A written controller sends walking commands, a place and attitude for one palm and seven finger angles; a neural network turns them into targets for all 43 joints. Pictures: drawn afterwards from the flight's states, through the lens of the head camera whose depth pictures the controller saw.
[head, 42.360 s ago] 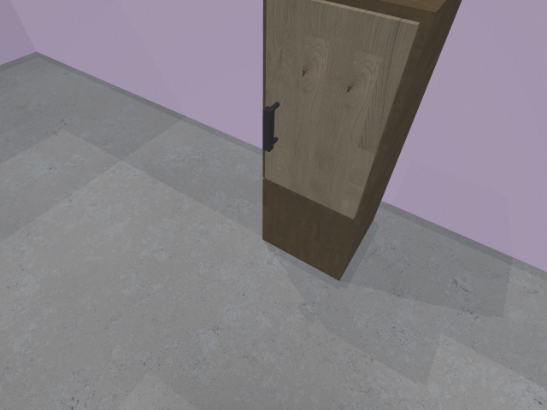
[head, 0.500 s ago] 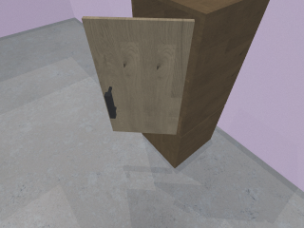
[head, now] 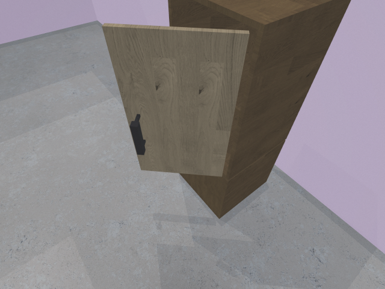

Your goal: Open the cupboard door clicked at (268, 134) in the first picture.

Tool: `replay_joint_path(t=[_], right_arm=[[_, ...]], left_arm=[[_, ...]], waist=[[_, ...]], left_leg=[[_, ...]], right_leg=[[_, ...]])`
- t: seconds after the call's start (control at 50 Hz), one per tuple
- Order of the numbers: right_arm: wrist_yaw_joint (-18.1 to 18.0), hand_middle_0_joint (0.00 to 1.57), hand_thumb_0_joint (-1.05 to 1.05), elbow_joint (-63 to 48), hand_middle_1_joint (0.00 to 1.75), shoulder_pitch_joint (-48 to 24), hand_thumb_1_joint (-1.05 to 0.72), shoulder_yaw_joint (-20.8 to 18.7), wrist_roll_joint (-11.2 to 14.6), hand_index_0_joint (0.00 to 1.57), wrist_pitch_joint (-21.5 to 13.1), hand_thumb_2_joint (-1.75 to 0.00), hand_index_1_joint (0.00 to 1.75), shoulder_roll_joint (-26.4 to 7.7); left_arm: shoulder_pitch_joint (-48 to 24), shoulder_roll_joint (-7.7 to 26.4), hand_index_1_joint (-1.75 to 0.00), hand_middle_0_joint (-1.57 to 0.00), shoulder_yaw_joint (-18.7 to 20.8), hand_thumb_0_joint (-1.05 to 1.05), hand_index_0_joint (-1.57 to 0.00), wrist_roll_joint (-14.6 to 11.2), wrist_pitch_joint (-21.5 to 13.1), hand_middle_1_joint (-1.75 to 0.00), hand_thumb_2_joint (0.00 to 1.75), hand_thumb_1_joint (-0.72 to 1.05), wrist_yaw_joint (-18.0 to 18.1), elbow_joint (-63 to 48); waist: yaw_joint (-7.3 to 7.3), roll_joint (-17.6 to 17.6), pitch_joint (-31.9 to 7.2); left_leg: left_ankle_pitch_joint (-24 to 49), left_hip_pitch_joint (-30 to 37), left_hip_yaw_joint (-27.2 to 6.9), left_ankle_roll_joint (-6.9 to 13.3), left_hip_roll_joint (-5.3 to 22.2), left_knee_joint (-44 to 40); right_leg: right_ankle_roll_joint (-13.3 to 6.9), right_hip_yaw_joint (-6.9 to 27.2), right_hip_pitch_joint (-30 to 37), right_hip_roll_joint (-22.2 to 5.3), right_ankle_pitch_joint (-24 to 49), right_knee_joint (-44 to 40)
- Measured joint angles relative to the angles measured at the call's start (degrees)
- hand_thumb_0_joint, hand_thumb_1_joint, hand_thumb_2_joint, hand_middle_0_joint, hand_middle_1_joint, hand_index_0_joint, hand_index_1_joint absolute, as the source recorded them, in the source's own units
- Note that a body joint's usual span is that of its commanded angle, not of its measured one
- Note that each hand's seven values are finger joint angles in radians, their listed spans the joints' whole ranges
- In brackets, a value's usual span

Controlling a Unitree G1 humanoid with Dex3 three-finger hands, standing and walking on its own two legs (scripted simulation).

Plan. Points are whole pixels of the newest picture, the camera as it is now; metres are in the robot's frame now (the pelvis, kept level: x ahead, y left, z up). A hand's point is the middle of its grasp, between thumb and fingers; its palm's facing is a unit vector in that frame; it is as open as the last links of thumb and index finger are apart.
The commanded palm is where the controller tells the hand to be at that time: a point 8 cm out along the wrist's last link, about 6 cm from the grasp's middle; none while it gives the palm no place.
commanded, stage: look again from close up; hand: left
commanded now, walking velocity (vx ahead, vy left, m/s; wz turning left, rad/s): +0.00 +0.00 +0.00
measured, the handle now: (139, 134) +0.59 +0.22 -0.10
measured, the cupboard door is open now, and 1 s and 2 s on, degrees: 47 47 47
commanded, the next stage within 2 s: raise the hand with hooked fingers in 0.28 s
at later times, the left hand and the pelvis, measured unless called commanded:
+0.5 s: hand out of the picture +0.12 +0.19 -0.10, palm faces +0.24 -0.95 -0.18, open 7.3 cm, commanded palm +0.11 +0.23 -0.08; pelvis +0.00 +0.00 -0.01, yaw +1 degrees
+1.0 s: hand (100, 278) +0.16 +0.21 -0.08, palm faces -0.03 -1.00 -0.05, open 9.7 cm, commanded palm +0.14 +0.27 -0.08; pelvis -0.06 +0.01 -0.12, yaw +2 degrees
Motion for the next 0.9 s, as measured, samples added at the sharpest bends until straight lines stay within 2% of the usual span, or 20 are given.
replay_joint_path(t=[0.4,0.42,0.44,0.46,0.5,0.56,0.6,0.66,0.7,0.74,0.78,0.84,0.9], right_arm=[[-0.1,0.2,0.0,0.2,0.3,-0.5,-0.91,0.0,0.1,0.2,0.5,-0.9,0.29,-0.2],[-0.3,0.2,0.0,-2.4,0.3,0.3,-0.91,0.2,0.9,0.2,0.1,-0.9,0.29,-0.6],[-1.1,0.2,0.01,-5.3,0.3,1.7,-0.91,0.3,1.4,0.2,-2.1,-0.9,0.29,-1.0],[-1.8,0.2,0.01,-7.8,0.3,3.0,-0.91,0.0,1.9,0.2,-4.8,-0.9,0.29,-1.3],[-2.5,0.2,0.01,-12.0,0.3,3.8,-0.91,-0.7,2.6,0.2,-8.9,-0.9,0.29,-2.5],[-2.0,0.2,0.01,-17.7,0.3,1.7,-0.91,-1.9,1.5,0.2,-12.2,-0.9,0.29,-4.3],[-1.0,0.2,0.01,-21.4,0.3,-0.4,-0.91,-2.8,0.9,0.2,-13.5,-0.9,0.29,-5.0],[0.8,0.2,0.01,-26.8,0.3,-3.8,-0.91,-4.1,0.7,0.2,-14.7,-0.9,0.29,-5.8],[1.5,0.2,0.01,-30.3,0.3,-5.6,-0.91,-4.7,1.0,0.2,-14.6,-0.9,0.29,-6.4],[1.3,0.2,0.01,-33.5,0.3,-7.0,-0.91,-5.1,1.6,0.2,-13.7,-0.9,0.29,-7.0],[0.8,0.2,0.01,-36.2,0.3,-7.7,-0.91,-5.2,2.0,0.2,-12.6,-0.9,0.29,-7.2],[-0.1,0.2,0.01,-38.1,0.3,-7.9,-0.91,-4.5,2.1,0.2,-11.6,-0.9,0.29,-6.6],[-0.9,0.2,0.01,-37.9,0.3,-7.1,-0.91,-2.8,1.6,0.2,-11.0,-0.9,0.29,-5.2]], left_arm=[[0.3,-0.1,-0.29,-0.2,0.2,0.0,-0.2,0.1,-0.3,-0.3,0.89,0.91,0.6,-0.1],[3.2,-0.4,-0.3,-0.2,0.6,0.0,-0.2,-2.7,2.8,-0.3,0.89,0.91,0.7,-8.9],[6.6,-0.3,-0.3,-0.2,1.4,0.01,-0.21,-4.4,3.2,-0.3,0.89,0.92,1.2,-19.2],[9.3,-0.1,-0.3,-0.2,1.5,0.01,-0.21,-5.8,2.0,-0.3,0.89,0.92,2.1,-28.2],[11.0,-0.4,-0.31,-0.2,2.1,0.02,-0.21,-8.6,-1.3,-0.31,0.88,0.92,2.7,-40.4],[6.4,-0.8,-0.33,-0.2,4.9,0.01,-0.21,-11.0,-11.0,-0.33,0.87,0.88,-0.7,-46.4],[2.9,-0.8,-0.35,-0.2,6.8,0.01,-0.21,-12.5,-18.7,-0.35,0.86,0.84,-5.5,-46.9],[0.7,-0.5,-0.39,-0.2,8.2,0.0,-0.21,-14.2,-30.2,-0.39,0.83,0.78,-15.2,-47.4],[0.4,0.0,-0.41,-0.21,8.7,0.0,-0.21,-15.0,-34.7,-0.41,0.82,0.74,-21.4,-47.3],[1.2,0.4,-0.44,-0.21,9.0,0.0,-0.22,-16.3,-34.2,-0.44,0.8,0.69,-25.0,-48.0],[2.8,0.5,-0.47,-0.22,9.2,0.0,-0.22,-17.4,-31.2,-0.47,0.78,0.64,-25.6,-49.5],[5.9,0.9,-0.51,-0.22,9.6,0.01,-0.23,-17.0,-27.4,-0.51,0.75,0.57,-22.8,-53.6],[7.5,2.1,-0.56,-0.23,9.7,0.01,-0.23,-15.7,-26.4,-0.56,0.72,0.5,-20.2,-58.9]], waist=[[0.14,0.2,-0.1],[0.14,0.6,0.4],[0.49,0.6,0.6],[0.52,0.7,0.2],[-0.58,1.6,-0.9],[-2.04,2.3,-4.0],[-1.71,1.6,-6.3],[-1.08,-0.1,-9.1],[-0.53,-1.0,-10.2],[0.04,-1.7,-10.6],[0.72,-1.8,-10.6],[1.62,-1.2,-10.2],[2.19,-0.5,-9.7]], left_leg=[[-1.0,0.0,-0.3,-0.3,0.7,1.1],[-1.7,-0.4,-0.4,-0.1,0.9,1.9],[-2.0,-0.3,-0.2,-0.3,0.7,1.9],[-1.9,-0.7,-0.2,-0.2,0.3,2.2],[-2.2,-3.2,-1.2,0.2,-0.6,4.4],[-4.1,-12.1,-2.2,0.6,-1.3,11.7],[-6.2,-19.2,-1.5,0.6,-1.2,17.9],[-9.9,-29.7,-0.6,0.6,-0.8,28.2],[-12.5,-35.6,-0.5,0.7,-0.5,34.9],[-14.5,-40.1,-0.6,0.1,-0.3,40.5],[-16.2,-43.4,-1.0,0.7,-0.2,44.8],[-17.8,-46.5,-2.4,0.4,0.2,48.9],[-18.1,-48.5,-3.9,0.5,0.5,50.9]], right_leg=[[-0.1,-0.4,1.2,0.6,-0.3,-1.2],[0.0,-0.4,0.8,0.9,-0.3,-0.7],[0.0,-0.1,0.3,0.7,-0.6,0.3],[0.0,0.0,-0.5,0.2,-1.2,1.5],[0.3,-1.1,-2.5,-0.7,-2.4,4.0],[0.5,-2.2,-11.0,-1.9,-4.9,11.4],[0.4,-1.5,-18.6,-2.1,-7.1,18.2],[0.0,-0.5,-29.5,-2.0,-10.6,28.7],[-0.2,-0.1,-35.6,-1.9,-12.9,35.3],[-0.4,-0.1,-40.1,-2.0,-14.9,40.7],[-0.4,-0.6,-42.9,-1.9,-16.4,44.5],[-0.5,-1.9,-45.0,-1.6,-17.5,47.2],[-0.5,-3.4,-45.9,-1.4,-17.6,47.8]])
